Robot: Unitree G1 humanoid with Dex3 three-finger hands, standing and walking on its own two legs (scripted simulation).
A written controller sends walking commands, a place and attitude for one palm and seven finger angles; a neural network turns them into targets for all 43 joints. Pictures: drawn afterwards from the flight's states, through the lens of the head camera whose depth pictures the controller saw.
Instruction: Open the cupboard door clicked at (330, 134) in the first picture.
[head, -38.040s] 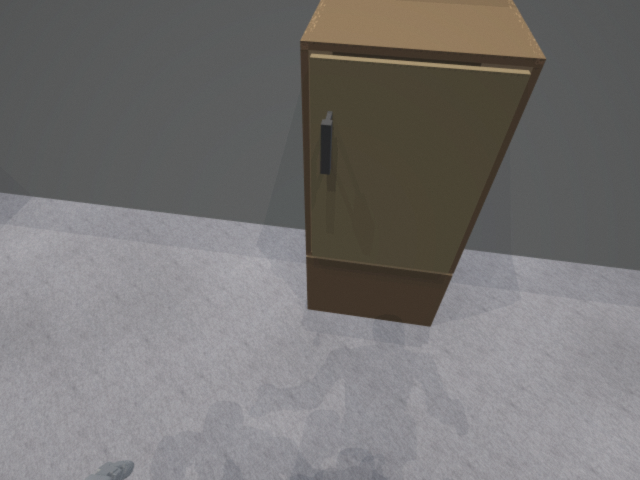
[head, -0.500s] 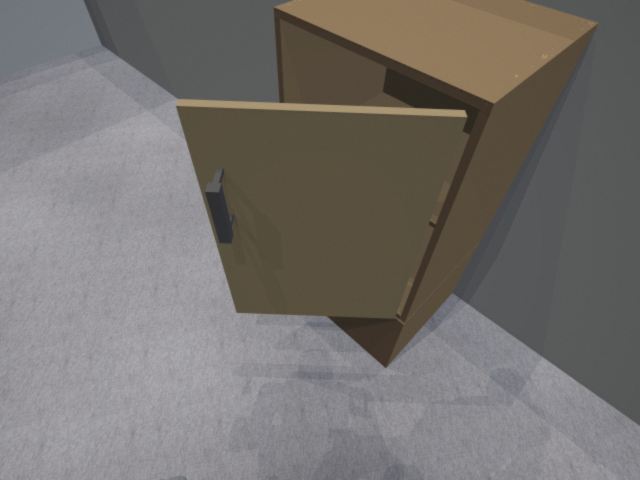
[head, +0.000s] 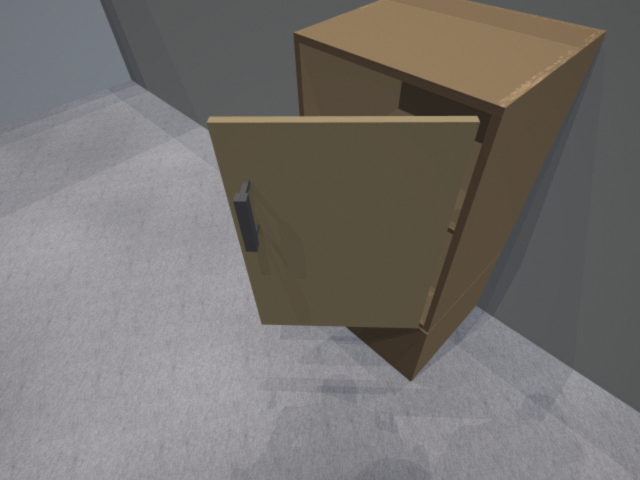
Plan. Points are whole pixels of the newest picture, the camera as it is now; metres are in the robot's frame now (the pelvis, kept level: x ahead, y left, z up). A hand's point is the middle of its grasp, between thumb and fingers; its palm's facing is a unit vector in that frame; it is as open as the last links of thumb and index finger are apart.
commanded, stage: look again from close up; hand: left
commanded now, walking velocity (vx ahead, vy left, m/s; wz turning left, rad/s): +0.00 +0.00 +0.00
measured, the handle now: (249, 216) +0.53 +0.18 +0.00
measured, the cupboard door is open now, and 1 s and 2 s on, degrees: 43 43 43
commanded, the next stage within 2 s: raise the hand with hooked fingers in 0.60 s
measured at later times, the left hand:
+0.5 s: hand out of the picture +0.14 +0.21 -0.13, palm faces -0.02 -0.95 -0.32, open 7.4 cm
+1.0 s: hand (169, 407) +0.21 +0.22 -0.03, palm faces +0.22 -0.97 -0.06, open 8.0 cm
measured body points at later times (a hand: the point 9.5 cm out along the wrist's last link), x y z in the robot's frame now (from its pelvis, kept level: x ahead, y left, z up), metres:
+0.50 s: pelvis +0.02 -0.02 +0.01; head +0.03 -0.02 +0.46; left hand +0.14 +0.26 -0.11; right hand +0.08 -0.31 -0.12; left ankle +0.00 +0.09 -0.73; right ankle +0.07 -0.13 -0.73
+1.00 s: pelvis +0.01 -0.03 -0.04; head +0.07 -0.02 +0.41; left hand +0.19 +0.27 -0.02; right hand +0.22 -0.26 -0.11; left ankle +0.00 +0.09 -0.73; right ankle +0.07 -0.13 -0.73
